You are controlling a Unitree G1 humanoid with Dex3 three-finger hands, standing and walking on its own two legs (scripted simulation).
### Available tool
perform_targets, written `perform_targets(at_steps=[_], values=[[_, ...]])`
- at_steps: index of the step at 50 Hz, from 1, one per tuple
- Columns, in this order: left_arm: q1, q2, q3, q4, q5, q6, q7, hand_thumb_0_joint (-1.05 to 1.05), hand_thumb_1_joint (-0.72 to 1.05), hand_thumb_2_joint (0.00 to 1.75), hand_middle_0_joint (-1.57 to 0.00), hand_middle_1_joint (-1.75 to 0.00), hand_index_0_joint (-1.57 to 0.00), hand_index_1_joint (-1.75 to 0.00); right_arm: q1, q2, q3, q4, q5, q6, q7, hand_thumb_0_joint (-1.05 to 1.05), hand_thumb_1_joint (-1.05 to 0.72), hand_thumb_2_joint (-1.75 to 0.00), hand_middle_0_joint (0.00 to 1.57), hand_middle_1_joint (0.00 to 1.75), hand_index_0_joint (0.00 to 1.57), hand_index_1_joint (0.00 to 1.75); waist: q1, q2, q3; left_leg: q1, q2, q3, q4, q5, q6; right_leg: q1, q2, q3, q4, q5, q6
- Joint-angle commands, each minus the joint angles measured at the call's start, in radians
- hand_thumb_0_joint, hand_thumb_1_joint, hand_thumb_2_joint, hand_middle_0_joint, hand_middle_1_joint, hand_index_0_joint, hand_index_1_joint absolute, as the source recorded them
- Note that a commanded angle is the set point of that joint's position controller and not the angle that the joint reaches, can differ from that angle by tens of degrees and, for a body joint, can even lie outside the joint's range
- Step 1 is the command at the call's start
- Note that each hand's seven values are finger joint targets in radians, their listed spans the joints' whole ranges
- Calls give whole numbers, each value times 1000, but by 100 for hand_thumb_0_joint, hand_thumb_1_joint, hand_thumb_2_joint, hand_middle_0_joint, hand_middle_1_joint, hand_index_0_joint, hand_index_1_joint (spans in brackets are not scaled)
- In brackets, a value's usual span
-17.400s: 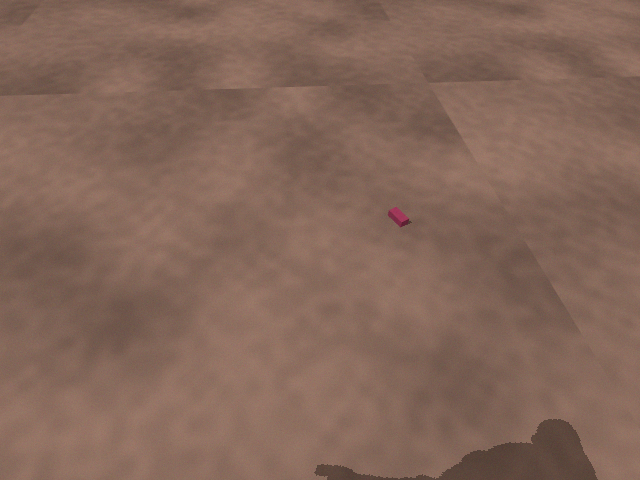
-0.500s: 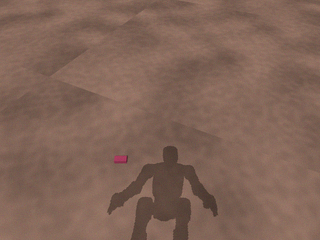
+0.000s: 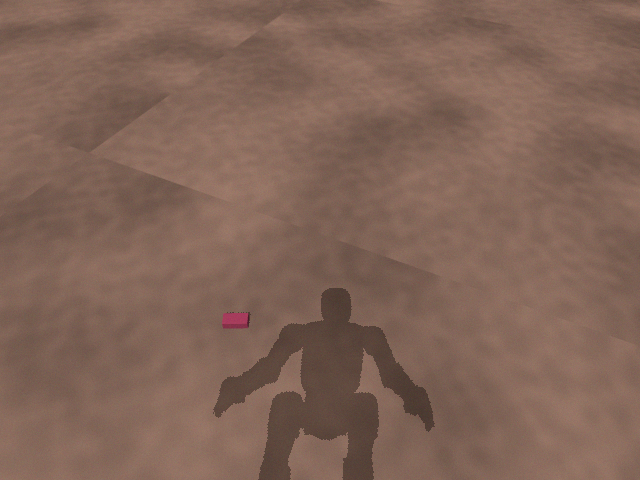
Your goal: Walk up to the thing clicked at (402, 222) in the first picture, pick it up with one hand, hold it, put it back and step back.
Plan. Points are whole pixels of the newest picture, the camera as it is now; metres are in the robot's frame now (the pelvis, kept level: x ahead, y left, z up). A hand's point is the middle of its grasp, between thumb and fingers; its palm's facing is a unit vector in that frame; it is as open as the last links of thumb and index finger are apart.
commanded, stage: walk up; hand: left
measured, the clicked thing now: (235, 320) +0.76 +0.27 -0.77
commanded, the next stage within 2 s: none
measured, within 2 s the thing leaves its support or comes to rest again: neither
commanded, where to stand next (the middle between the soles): +0.37 +0.02 m, yaw +0 degrees
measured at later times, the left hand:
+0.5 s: hand out of the picture +0.16 +0.36 -0.17, palm faces -0.04 -0.94 -0.33, open 7.4 cm
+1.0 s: hand (166, 317) +0.41 +0.26 -0.13, palm faces -0.06 -0.93 -0.35, open 7.3 cm
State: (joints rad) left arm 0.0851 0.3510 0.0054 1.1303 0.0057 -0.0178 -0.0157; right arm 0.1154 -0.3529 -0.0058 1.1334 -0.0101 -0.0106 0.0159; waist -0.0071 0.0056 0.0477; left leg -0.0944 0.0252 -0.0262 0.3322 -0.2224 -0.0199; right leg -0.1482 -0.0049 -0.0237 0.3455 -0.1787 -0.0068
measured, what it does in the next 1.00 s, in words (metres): walks ahead: left foot, then right foot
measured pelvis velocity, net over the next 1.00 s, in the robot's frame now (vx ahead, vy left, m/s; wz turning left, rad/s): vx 0.29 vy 0.02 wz -0.05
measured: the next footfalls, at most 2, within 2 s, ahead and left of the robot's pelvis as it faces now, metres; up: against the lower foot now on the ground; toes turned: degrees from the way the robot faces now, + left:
left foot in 0.26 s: +0.17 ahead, +0.18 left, +0.00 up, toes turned +5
right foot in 0.76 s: +0.36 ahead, -0.08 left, +0.00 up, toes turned -5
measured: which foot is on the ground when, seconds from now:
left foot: down 0.00-0.04, up 0.06-0.24, down 0.26-0.82, up 0.84-1.00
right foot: down 0.00-0.30, up 0.32-0.74, down 0.76-1.00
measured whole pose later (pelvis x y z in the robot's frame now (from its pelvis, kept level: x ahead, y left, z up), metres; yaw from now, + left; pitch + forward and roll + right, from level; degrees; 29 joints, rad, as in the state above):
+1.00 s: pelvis +0.29 +0.02 -0.01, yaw -3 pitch -3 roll +2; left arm 0.22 0.34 0.04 0.81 0.00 -0.04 -0.04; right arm 0.31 -0.41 -0.05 0.83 0.00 -0.05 0.02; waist 0.00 0.02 0.11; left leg -0.43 0.03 -0.04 1.10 -0.39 0.01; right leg -0.24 -0.02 -0.04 0.53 -0.23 -0.05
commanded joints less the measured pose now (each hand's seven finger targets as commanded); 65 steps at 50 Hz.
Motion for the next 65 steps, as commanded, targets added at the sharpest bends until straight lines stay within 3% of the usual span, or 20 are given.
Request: perform_targets(at_steps=[1,4,8,13,14,15,17,24,35,38,39,41,43,46,52,56,59,61,62,65], values=[[131,298,108,-74,29,-32,-5,0,90,90,-20,-30,-20,-30,8,-256,-80,-122,-22,-29,10,0,-90,-90,20,30,20,30,63,-52,-64,-299,20,-28,141,-429,97,182,-143,233,-63,-553,-107],[144,348,141,-124,34,-46,-2,0,90,90,-20,-30,-20,-30,-47,-238,-87,-176,-34,-28,17,0,-90,-90,20,30,20,30,92,-135,113,-563,55,-28,458,-256,57,175,-386,477,-232,-507,-254],[101,320,135,-179,29,-51,-13,0,90,90,-20,-30,-20,-30,20,-219,-101,-192,-30,-53,38,0,-90,-90,20,30,20,30,44,-133,87,-394,74,-11,354,-230,50,78,-283,272,-183,-270,-217],[2,260,110,-261,23,-31,-31,0,90,90,-20,-30,-20,-30,306,-244,-151,-133,-28,-55,32,0,-90,-90,20,30,20,30,-113,-41,-11,189,-9,95,188,55,21,-366,-110,37,142,-382,-112],[43,200,90,-271,31,-25,-31,0,90,90,-20,-30,-20,-30,419,-301,-174,-105,-36,-55,21,0,-90,-90,20,30,20,30,-159,158,-48,303,58,-28,145,-101,44,-489,-34,5,406,-438,-92],[110,150,75,-276,24,-21,-27,0,90,90,-20,-30,-20,-30,454,-381,-182,-128,-51,-62,9,0,-90,-90,20,30,20,30,-161,348,-49,235,271,-440,-77,-505,106,-592,90,47,706,-469,-63],[193,286,102,-242,10,-7,-14,0,90,90,-20,-30,-20,-30,194,-420,-178,-236,-18,-68,9,0,-90,-90,20,30,20,30,-46,171,47,-48,408,-652,-242,-741,231,-486,-2,181,808,-346,-66],[247,272,102,-210,12,-8,-33,0,90,90,-20,-30,-20,-30,203,-290,-137,-280,-2,-101,0,0,-90,-90,20,30,20,30,-4,93,73,-32,243,-156,-144,-62,184,-411,-59,145,630,-84,0],[63,200,96,-332,13,-22,-61,0,90,90,-20,-30,-20,-30,277,-298,-130,-339,-3,-84,-3,0,-90,-90,20,30,20,30,-42,106,47,0,200,22,32,366,188,-240,-41,-30,259,11,-32],[187,222,114,-305,15,-35,-42,0,90,90,-20,-30,-20,-30,267,-277,-116,-366,6,-71,-11,0,-90,-90,20,30,20,30,35,6,-41,-56,166,50,298,483,152,16,-2,-42,143,28,-69],[271,272,135,-288,18,-44,-32,0,90,90,-20,-30,-20,-30,306,-226,-95,-374,11,-73,-13,0,-90,-90,20,30,20,30,71,-106,-123,-135,114,82,492,377,116,172,-50,26,121,75,-101],[368,381,168,-295,-2,-46,-25,0,90,90,-20,-30,-20,-30,328,-244,-91,-390,20,-69,-18,0,-90,-90,20,30,20,30,115,-307,-188,-483,-70,75,855,-330,67,374,-398,630,-15,47,-290],[292,334,153,-325,-17,-37,-16,0,90,90,-20,-30,-20,-30,265,-286,-107,-356,11,-67,-26,0,-90,-90,20,30,20,30,91,-146,-57,-452,-5,-47,922,-310,60,139,-376,514,-34,49,-298],[179,268,127,-357,-16,-41,-5,0,90,90,-20,-30,-20,-30,340,-225,-93,-329,18,-53,-12,0,-90,-90,20,30,20,30,6,-143,24,-352,14,-38,809,-169,46,-67,-218,203,-31,164,-196],[142,232,100,-389,12,-43,16,0,90,90,-20,-30,-20,-30,281,-181,-80,-323,15,-47,-25,0,-90,-90,20,30,20,30,8,-157,-2,-287,6,20,522,-88,-10,-98,-206,47,54,638,-232],[138,249,96,-387,-6,-11,20,0,90,90,-20,-30,-20,-30,229,-184,-76,-316,3,-50,-37,0,-90,-90,20,30,20,30,24,-143,-82,-209,-15,61,321,25,19,-25,-217,85,218,582,-193],[106,227,74,-385,-26,13,25,0,90,90,-20,-30,-20,-30,238,-261,-103,-308,-12,-49,-44,0,-90,-90,20,30,20,30,-16,40,-86,-59,77,-90,147,358,75,-201,-147,65,370,205,-99],[175,213,72,-358,-41,39,33,0,90,90,-20,-30,-20,-30,156,-338,-112,-352,-8,-43,-43,0,-90,-90,20,30,20,30,14,164,-114,-95,324,-406,62,459,257,-223,43,47,628,-434,-28],[196,222,75,-337,-38,51,41,0,90,90,-20,-30,-20,-30,134,-346,-113,-347,-4,-43,-46,0,-90,-90,20,30,20,30,12,201,-131,-104,364,-470,68,430,323,-205,15,104,707,-481,-22],[162,236,87,-298,-29,54,31,0,90,90,-20,-30,-20,-30,77,-287,-94,-351,-2,-32,-50,0,-90,-90,20,30,20,30,16,159,-116,-142,224,-256,87,354,226,-231,29,147,740,-417,-27]])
